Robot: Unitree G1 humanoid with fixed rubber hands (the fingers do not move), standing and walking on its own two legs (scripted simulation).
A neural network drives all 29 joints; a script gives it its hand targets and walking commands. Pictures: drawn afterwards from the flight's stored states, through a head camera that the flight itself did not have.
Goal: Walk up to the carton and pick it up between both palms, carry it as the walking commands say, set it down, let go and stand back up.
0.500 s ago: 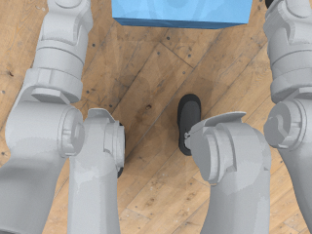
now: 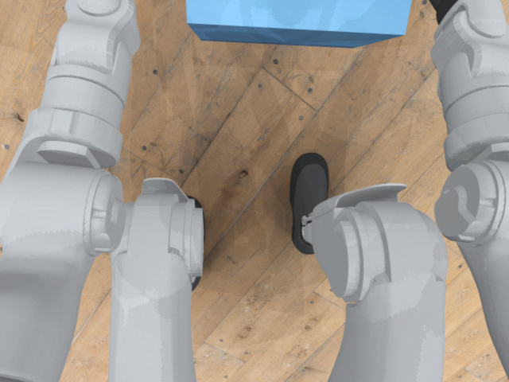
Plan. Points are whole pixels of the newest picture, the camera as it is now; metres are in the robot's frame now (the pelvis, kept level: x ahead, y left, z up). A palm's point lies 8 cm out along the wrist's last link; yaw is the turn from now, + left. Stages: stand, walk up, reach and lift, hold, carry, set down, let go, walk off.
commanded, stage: set down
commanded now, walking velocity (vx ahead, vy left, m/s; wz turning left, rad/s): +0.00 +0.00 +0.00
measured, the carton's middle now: out of the picture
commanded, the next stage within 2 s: let go in 1.40 s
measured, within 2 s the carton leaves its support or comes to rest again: neither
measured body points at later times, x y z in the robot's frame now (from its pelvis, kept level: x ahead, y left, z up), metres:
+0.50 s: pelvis -0.01 +0.00 +0.03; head +0.36 -0.02 +0.27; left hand +0.59 +0.12 -0.11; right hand +0.52 -0.29 -0.11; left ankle +0.08 +0.12 -0.35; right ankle +0.15 -0.13 -0.35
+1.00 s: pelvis -0.02 +0.00 +0.15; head +0.35 -0.03 +0.40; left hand +0.59 +0.13 +0.03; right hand +0.52 -0.29 +0.03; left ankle +0.08 +0.12 -0.35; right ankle +0.15 -0.13 -0.35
